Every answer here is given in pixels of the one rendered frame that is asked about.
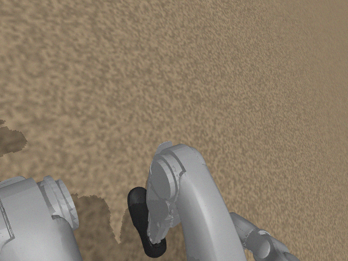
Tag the right robot arm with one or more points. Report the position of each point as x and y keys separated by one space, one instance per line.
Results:
x=266 y=248

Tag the right robot hand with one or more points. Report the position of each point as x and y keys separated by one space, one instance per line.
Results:
x=243 y=227

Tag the right robot foot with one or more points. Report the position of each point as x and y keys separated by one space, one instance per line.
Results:
x=139 y=213

